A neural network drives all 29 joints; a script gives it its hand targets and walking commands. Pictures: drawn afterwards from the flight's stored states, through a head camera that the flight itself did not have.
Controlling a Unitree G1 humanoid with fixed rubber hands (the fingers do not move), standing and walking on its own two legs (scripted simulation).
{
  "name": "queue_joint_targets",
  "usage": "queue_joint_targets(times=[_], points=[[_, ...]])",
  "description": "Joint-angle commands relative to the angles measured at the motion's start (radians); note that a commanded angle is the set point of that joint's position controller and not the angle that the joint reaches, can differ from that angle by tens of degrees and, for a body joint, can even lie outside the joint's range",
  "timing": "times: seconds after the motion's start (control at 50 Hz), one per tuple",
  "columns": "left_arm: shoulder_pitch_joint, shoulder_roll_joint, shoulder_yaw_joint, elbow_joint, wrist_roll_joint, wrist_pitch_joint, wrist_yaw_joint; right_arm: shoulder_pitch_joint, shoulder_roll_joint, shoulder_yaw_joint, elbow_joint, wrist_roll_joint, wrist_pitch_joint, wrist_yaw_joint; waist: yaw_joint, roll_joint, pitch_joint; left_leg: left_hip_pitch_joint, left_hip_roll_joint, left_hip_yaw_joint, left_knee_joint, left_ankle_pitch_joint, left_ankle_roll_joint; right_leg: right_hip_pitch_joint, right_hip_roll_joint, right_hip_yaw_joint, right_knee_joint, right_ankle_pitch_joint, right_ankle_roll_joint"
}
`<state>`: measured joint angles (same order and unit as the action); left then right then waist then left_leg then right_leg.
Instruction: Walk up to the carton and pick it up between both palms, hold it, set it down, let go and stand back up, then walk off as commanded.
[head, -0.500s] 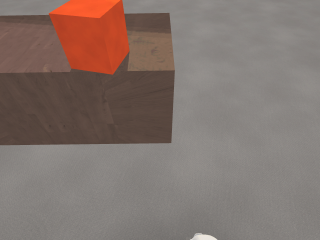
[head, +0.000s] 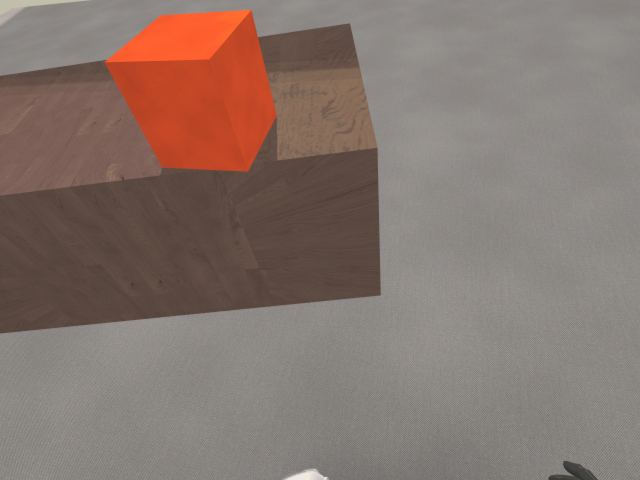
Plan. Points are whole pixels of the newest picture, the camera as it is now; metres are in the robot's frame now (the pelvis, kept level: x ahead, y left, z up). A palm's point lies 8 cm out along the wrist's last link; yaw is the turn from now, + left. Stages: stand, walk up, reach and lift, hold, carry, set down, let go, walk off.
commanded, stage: walk up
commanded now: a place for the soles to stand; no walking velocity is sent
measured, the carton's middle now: (204, 93) +0.93 +0.29 +0.04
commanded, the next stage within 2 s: none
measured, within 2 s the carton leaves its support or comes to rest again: neither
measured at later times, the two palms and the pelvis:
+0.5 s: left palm out of the picture +0.12 +0.36 -0.10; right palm out of the picture +0.07 -0.26 -0.10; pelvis +0.07 +0.04 +0.00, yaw -1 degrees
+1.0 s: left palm out of the picture +0.15 +0.42 -0.10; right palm (514, 456) +0.19 -0.20 -0.14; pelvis +0.11 +0.09 -0.01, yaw +3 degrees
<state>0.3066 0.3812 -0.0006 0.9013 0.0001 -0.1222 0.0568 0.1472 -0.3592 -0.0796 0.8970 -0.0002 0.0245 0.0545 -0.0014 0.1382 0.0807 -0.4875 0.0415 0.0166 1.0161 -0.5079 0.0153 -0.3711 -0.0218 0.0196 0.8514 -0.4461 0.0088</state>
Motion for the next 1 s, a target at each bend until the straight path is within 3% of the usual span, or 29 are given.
queue_joint_targets(times=[0.0,0.02,0.04,0.06,0.08,0.1,0.12,0.16,0.22,0.26,0.34,0.42,0.46,0.48,0.5,0.52,0.54,0.56,0.58,0.64,0.7,0.76,0.86,0.9,0.92,0.94,0.96,0.98], points=[[-0.178,0.276,0.111,-0.104,0.001,-0.004,0.027,0.294,-0.323,-0.126,-0.022,-0.055,-0.073,-0.008,-0.201,-0.023,-0.1,0.427,0.067,-0.266,-0.552,-0.043,0.019,-0.298,-0.12,0.109,0.313,0.274,-0.118],[-0.15,0.152,0.063,-0.103,-0.004,-0.003,0.031,0.309,-0.408,-0.138,-0.014,-0.049,-0.074,-0.022,-0.193,0.298,0.008,0.449,0.21,-0.582,-0.733,-0.048,0.007,-0.605,0.082,0.001,0.547,-0.148,-0.045],[-0.195,0.263,0.085,-0.104,-0.006,0.012,0.041,0.232,-0.426,-0.135,-0.035,-0.015,-0.068,-0.018,-0.178,0.16,0.032,0.346,0.312,-0.803,-0.903,-0.183,0.013,-0.597,0.081,0.095,0.571,-0.148,-0.05],[-0.176,0.307,0.098,-0.082,-0.009,0.017,0.037,0.149,-0.392,-0.129,-0.058,0.0,-0.066,-0.019,-0.121,0.021,0.102,0.278,0.314,-0.795,-0.907,-0.208,-0.019,-0.57,0.037,0.128,0.587,-0.06,-0.05],[-0.127,0.322,0.105,-0.048,-0.016,0.025,0.03,0.101,-0.352,-0.115,-0.073,-0.005,-0.068,-0.025,-0.081,-0.055,0.144,0.253,0.295,-0.694,-0.852,-0.142,-0.056,-0.56,0.002,0.116,0.595,0.022,-0.046],[-0.071,0.305,0.107,-0.019,-0.021,0.035,0.024,0.071,-0.303,-0.104,-0.092,-0.017,-0.072,-0.032,-0.041,-0.063,0.145,0.231,0.236,-0.543,-0.807,-0.029,-0.099,-0.518,-0.016,0.094,0.583,0.081,-0.04],[-0.027,0.298,0.11,-0.002,-0.026,0.043,0.016,0.07,-0.279,-0.099,-0.106,-0.025,-0.076,-0.037,-0.025,-0.046,0.128,0.225,0.189,-0.445,-0.775,0.071,-0.118,-0.457,-0.027,0.088,0.536,0.128,-0.036],[-0.006,0.272,0.109,0.01,-0.028,0.05,0.006,0.127,-0.26,-0.093,-0.099,-0.029,-0.082,-0.036,-0.026,0.002,0.11,0.242,0.138,-0.337,-0.732,0.284,-0.136,-0.387,-0.028,0.083,0.469,0.155,-0.024],[-0.036,0.253,0.103,-0.009,-0.022,0.055,0.008,0.193,-0.258,-0.093,-0.104,-0.021,-0.082,-0.042,-0.052,0.063,0.071,0.367,0.123,-0.284,-0.668,0.527,-0.139,-0.388,-0.02,0.07,0.397,0.137,-0.02],[-0.075,0.241,0.092,-0.027,-0.019,0.053,0.01,0.227,-0.254,-0.091,-0.106,-0.019,-0.077,-0.048,-0.076,0.088,0.038,0.448,0.114,-0.259,-0.624,0.663,-0.119,-0.391,-0.019,0.043,0.321,0.095,-0.02],[-0.136,0.221,0.073,-0.051,-0.01,0.05,0.014,0.28,-0.26,-0.092,-0.101,-0.02,-0.059,-0.056,-0.113,0.088,-0.01,0.55,0.132,-0.283,-0.568,0.722,-0.066,-0.42,-0.018,-0.029,0.187,-0.006,-0.03],[-0.099,0.223,0.074,-0.048,-0.009,0.046,0.02,0.269,-0.261,-0.094,-0.112,-0.033,-0.047,-0.054,-0.086,0.09,-0.021,0.494,0.185,-0.317,-0.532,0.717,-0.006,-0.353,-0.023,-0.089,0.084,-0.061,-0.051],[-0.017,0.23,0.083,-0.028,-0.01,0.037,0.023,0.217,-0.264,-0.094,-0.129,-0.038,-0.043,-0.048,-0.037,0.084,-0.039,0.354,0.193,-0.294,-0.452,0.717,0.027,-0.182,-0.016,-0.095,0.003,-0.09,-0.074],[0.079,0.242,0.096,-0.005,-0.01,0.027,0.026,0.148,-0.26,-0.089,-0.153,-0.036,-0.045,-0.044,0.025,0.064,-0.07,0.192,0.165,-0.23,-0.353,0.755,0.022,0.04,-0.011,-0.071,-0.099,-0.085,-0.1],[0.234,0.272,0.123,0.037,-0.01,0.014,0.033,0.057,-0.248,-0.081,-0.185,-0.03,-0.05,-0.037,0.134,-0.001,-0.118,-0.029,0.103,-0.144,-0.162,0.719,-0.006,0.35,-0.03,-0.008,-0.271,0.063,-0.13],[0.356,0.39,0.171,0.06,0.008,0.009,0.042,0.085,-0.163,-0.056,-0.205,-0.02,-0.057,-0.03,0.19,-0.287,-0.219,-0.211,-0.048,-0.058,0.247,0.39,-0.061,0.543,-0.271,0.417,-0.44,-0.069,-0.221],[0.291,0.434,0.181,0.032,0.0,0.013,0.047,0.107,-0.22,-0.06,-0.201,-0.021,-0.047,-0.026,0.136,-0.307,-0.222,-0.349,-0.1,-0.103,0.313,-0.09,-0.063,0.533,-0.449,0.753,-0.587,-0.297,-0.304],[0.168,0.412,0.165,0.006,0.001,0.014,0.047,0.078,-0.3,-0.077,-0.172,-0.026,-0.023,-0.024,0.095,-0.148,-0.141,-0.34,-0.043,-0.147,0.359,-0.052,-0.025,0.37,-0.482,0.762,-0.623,-0.492,-0.337],[0.091,0.397,0.154,-0.009,0.009,0.008,0.046,0.095,-0.297,-0.077,-0.148,-0.026,-0.013,-0.012,0.052,-0.121,-0.043,-0.333,-0.017,-0.15,0.368,-0.006,-0.014,0.26,-0.453,0.665,-0.61,-0.479,-0.324],[-0.015,0.33,0.135,-0.028,0.018,-0.002,0.035,0.192,-0.267,-0.089,-0.096,-0.026,0.003,0.009,-0.029,-0.203,0.028,-0.225,0.03,-0.154,0.262,0.053,-0.015,0.099,-0.328,0.402,-0.568,-0.354,-0.241],[-0.021,0.334,0.142,-0.044,0.017,-0.006,0.024,0.2,-0.273,-0.093,-0.08,-0.029,0.015,0.016,-0.025,-0.278,-0.018,-0.185,0.028,-0.129,0.207,0.065,-0.028,0.097,-0.316,0.357,-0.539,-0.371,-0.248],[-0.031,0.346,0.151,-0.058,0.017,-0.007,0.024,0.142,-0.282,-0.089,-0.091,-0.031,0.014,0.017,-0.005,-0.294,-0.03,-0.2,0.06,-0.131,0.119,0.047,-0.032,0.137,-0.327,0.353,-0.497,-0.364,-0.26],[-0.004,0.385,0.164,-0.057,0.028,-0.002,0.023,0.036,-0.292,-0.092,-0.129,-0.042,-0.016,0.016,0.041,-0.332,-0.04,-0.185,0.109,-0.17,-0.074,-0.11,-0.006,0.16,-0.38,0.394,-0.38,-0.212,-0.289],[-0.027,0.396,0.16,-0.057,0.027,0.0,0.02,0.057,-0.3,-0.102,-0.125,-0.048,-0.031,0.014,0.017,-0.307,-0.05,-0.104,0.109,-0.176,-0.138,-0.104,0.012,0.083,-0.393,0.384,-0.309,-0.134,-0.282],[-0.083,0.396,0.154,-0.065,0.024,0.004,0.017,0.133,-0.298,-0.108,-0.1,-0.049,-0.039,0.012,-0.041,-0.269,-0.064,0.039,0.098,-0.157,-0.228,-0.039,0.024,-0.035,-0.366,0.318,-0.23,-0.125,-0.255],[-0.151,0.359,0.133,-0.076,0.029,0.013,0.015,0.287,-0.304,-0.121,-0.043,-0.05,-0.047,0.007,-0.134,-0.157,-0.088,0.302,0.059,-0.157,-0.34,-0.029,0.028,-0.262,-0.281,0.186,-0.021,-0.151,-0.192],[-0.166,0.231,0.089,-0.086,0.022,0.026,0.015,0.409,-0.351,-0.135,-0.002,-0.065,-0.052,-0.006,-0.193,0.212,-0.019,0.435,0.11,-0.372,-0.623,-0.325,0.045,-0.55,-0.072,-0.104,0.367,-0.194,-0.093],[-0.222,0.211,0.074,-0.103,0.008,0.033,0.023,0.311,-0.391,-0.131,-0.037,-0.055,-0.056,-0.014,-0.179,0.25,0.09,0.303,0.228,-0.742,-0.881,-0.457,0.035,-0.686,0.059,-0.053,0.534,-0.179,-0.05]])
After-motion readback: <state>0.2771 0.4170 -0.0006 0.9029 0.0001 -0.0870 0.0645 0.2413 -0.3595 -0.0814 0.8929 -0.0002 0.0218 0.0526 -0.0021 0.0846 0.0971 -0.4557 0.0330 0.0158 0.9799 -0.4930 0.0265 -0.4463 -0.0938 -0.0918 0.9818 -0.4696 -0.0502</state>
